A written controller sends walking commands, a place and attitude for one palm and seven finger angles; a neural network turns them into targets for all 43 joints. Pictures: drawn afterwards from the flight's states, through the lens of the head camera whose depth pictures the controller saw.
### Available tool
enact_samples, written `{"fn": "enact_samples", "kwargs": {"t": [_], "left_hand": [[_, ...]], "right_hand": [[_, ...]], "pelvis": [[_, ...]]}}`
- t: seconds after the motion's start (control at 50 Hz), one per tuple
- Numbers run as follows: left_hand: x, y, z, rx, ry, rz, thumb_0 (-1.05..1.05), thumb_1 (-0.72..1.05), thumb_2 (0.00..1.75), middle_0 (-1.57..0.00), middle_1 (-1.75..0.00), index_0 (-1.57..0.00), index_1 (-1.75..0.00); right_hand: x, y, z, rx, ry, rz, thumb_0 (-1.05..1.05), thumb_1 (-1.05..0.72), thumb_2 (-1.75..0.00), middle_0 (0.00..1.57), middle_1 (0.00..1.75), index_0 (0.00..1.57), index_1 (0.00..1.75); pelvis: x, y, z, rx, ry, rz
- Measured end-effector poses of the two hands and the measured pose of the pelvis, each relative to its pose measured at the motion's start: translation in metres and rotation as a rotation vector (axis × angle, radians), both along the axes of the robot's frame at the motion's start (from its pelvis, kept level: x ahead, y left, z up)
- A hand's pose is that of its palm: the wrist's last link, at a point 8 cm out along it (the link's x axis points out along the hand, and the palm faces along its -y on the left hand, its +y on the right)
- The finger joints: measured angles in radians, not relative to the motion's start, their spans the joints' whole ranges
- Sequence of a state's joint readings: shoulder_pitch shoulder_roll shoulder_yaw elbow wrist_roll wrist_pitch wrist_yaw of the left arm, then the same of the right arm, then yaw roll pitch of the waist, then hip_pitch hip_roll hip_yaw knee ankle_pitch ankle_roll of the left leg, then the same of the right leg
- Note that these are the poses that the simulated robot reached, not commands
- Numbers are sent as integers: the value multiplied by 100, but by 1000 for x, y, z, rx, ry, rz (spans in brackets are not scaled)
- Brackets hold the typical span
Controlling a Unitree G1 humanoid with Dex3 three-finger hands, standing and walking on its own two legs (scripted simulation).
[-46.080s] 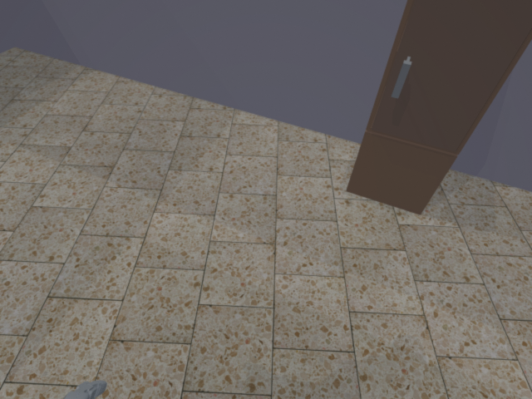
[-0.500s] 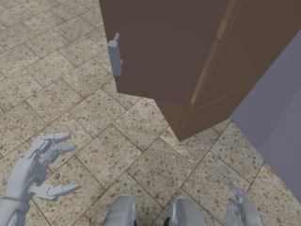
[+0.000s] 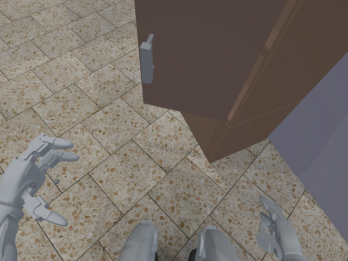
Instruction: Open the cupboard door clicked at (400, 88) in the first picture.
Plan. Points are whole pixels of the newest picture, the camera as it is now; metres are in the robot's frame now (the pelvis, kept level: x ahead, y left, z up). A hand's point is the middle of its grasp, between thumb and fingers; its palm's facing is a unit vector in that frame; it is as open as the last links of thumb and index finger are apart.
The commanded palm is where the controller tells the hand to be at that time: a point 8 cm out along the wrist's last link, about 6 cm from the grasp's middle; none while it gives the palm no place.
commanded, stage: raise the hand with hooked fingers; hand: left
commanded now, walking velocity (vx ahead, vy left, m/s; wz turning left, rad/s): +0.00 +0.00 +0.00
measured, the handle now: (149, 59) +0.64 +0.13 +0.03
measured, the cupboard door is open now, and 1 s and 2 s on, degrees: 53 53 53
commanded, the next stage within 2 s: move the hooked fingers beside the handle in 0.66 s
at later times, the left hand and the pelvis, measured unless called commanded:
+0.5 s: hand (58, 168) +0.29 +0.26 +0.03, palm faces -0.16 -0.99 -0.06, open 14.0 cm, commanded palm +0.27 +0.31 +0.04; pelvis +0.00 +0.00 +0.00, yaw -1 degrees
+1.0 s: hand (68, 154) +0.32 +0.26 +0.03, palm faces -0.17 -0.99 -0.03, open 14.0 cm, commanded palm +0.32 +0.30 +0.04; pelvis +0.00 +0.00 -0.01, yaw +0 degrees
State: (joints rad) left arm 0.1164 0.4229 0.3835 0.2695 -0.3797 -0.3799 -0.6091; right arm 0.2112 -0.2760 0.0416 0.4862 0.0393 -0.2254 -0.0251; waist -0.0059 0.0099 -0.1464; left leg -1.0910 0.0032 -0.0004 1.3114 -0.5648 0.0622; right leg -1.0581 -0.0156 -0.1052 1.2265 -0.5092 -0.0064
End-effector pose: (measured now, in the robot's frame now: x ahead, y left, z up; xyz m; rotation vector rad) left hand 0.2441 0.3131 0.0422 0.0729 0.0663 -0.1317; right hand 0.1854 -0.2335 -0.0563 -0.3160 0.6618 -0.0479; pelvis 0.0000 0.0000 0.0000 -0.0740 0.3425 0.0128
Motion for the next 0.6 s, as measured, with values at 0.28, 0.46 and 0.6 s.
{"fn": "enact_samples", "kwargs": {"t": [0.28, 0.46, 0.6], "left_hand": [[28, 16, 1, -9, 5, -24, -1, -50, 30, -30, -120, -30, -120], [30, 8, -5, -13, 12, -28, -2, -50, 30, -30, -120, -30, -120], [29, 6, -4, -8, 8, -26, -2, -50, 30, -30, -120, -30, -120]], "right_hand": [[-23, -19, -9, -34, 81, -55, 1, -90, -90, 21, 30, 21, 30], [-28, -26, -7, -48, 92, -75, 1, -90, -90, 21, 30, 21, 30], [-21, -23, -7, -38, 81, -65, 1, -90, -90, 21, 30, 21, 30]], "pelvis": [[1, 0, -2, -1, 22, -12], [3, -1, -2, 0, 31, -17], [4, -3, -2, -2, 30, -14]]}}
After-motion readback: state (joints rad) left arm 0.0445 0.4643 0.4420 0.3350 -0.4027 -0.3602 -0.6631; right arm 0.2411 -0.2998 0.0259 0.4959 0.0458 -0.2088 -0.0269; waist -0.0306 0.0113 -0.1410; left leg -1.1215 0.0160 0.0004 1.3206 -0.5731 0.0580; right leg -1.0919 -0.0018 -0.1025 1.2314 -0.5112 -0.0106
